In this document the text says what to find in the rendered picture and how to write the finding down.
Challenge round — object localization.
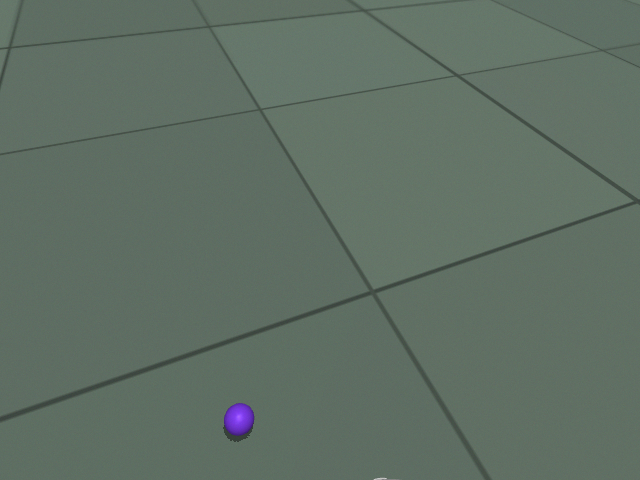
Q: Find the ball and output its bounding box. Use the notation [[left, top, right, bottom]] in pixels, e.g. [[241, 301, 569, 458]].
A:
[[224, 403, 254, 436]]

